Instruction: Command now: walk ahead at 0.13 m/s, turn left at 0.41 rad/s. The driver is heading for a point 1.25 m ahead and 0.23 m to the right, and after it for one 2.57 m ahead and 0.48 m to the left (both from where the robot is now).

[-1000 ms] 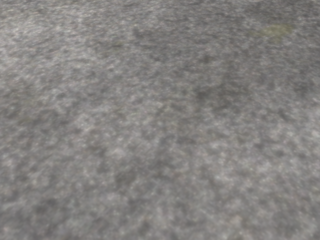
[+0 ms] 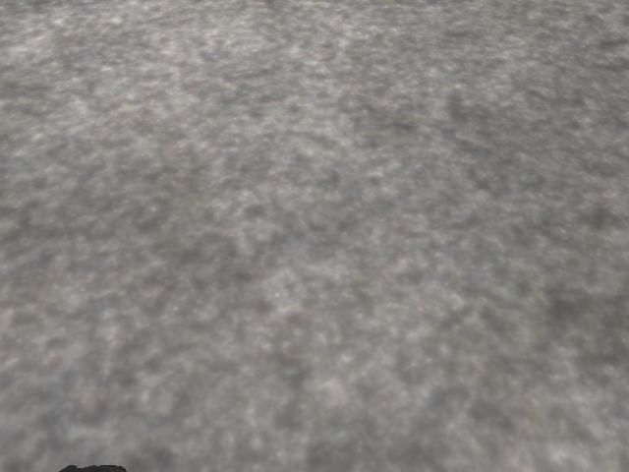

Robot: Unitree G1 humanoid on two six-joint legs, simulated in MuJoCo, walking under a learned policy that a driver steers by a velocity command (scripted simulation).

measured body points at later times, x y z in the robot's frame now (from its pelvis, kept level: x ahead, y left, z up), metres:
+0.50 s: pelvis +0.08 -0.03 +0.00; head +0.12 -0.03 +0.44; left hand +0.24 +0.24 -0.11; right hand +0.19 -0.31 -0.12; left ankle +0.07 +0.10 -0.71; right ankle +0.15 -0.16 -0.74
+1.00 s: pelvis +0.07 -0.02 +0.00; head +0.10 -0.02 +0.45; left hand +0.33 +0.15 -0.09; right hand +0.06 -0.32 -0.10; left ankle +0.09 +0.10 -0.74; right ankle +0.01 -0.15 -0.71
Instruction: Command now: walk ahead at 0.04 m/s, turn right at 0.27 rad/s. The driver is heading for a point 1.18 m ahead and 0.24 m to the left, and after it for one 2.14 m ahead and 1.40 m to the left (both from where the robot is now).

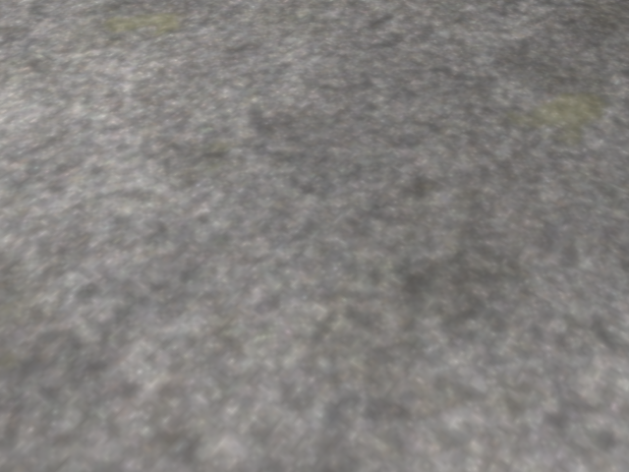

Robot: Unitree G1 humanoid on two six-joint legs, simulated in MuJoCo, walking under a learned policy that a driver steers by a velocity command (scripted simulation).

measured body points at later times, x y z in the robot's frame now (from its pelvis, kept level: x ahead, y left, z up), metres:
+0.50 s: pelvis +0.12 +0.00 -0.01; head +0.14 +0.01 +0.44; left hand +0.10 +0.28 -0.13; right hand +0.32 -0.22 -0.11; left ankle +0.24 +0.17 -0.70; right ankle +0.00 -0.13 -0.74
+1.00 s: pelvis +0.36 +0.12 +0.00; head +0.38 +0.15 +0.45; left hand +0.46 +0.42 -0.09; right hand +0.53 -0.11 -0.10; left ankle +0.25 +0.17 -0.74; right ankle +0.61 +0.05 -0.69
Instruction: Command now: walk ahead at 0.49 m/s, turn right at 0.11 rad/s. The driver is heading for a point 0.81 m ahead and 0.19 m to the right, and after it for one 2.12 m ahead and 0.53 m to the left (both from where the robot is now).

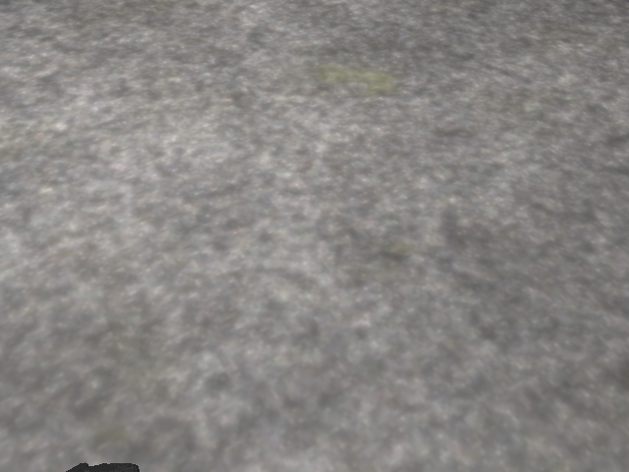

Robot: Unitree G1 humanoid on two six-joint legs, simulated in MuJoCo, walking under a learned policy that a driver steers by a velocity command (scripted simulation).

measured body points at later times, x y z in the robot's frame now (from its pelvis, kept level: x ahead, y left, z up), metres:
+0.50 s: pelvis +0.29 -0.06 +0.00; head +0.33 -0.08 +0.45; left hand +0.42 +0.21 -0.11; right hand +0.45 -0.34 -0.08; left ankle +0.51 +0.08 -0.69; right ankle +0.24 -0.12 -0.74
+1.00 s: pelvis +0.55 -0.10 +0.00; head +0.58 -0.11 +0.45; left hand +0.85 +0.01 -0.08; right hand +0.43 -0.36 -0.12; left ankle +0.54 +0.03 -0.74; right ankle +0.63 -0.31 -0.70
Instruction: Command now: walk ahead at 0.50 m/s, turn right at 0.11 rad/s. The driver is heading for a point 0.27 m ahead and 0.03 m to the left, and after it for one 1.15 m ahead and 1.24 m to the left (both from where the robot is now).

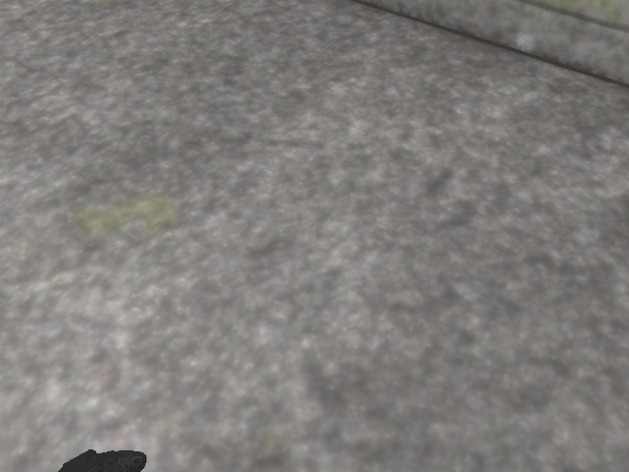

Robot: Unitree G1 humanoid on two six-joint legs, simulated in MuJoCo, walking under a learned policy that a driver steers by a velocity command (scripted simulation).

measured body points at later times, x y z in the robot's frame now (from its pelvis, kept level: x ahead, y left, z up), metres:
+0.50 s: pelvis +0.25 -0.04 +0.00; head +0.27 -0.03 +0.45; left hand +0.23 +0.25 -0.13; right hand +0.47 -0.26 -0.10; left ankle +0.39 +0.15 -0.69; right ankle +0.19 -0.14 -0.75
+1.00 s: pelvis +0.50 +0.08 +0.00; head +0.52 +0.12 +0.45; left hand +0.57 +0.41 -0.09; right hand +0.69 -0.14 -0.10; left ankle +0.44 +0.13 -0.75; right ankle +0.75 -0.01 -0.68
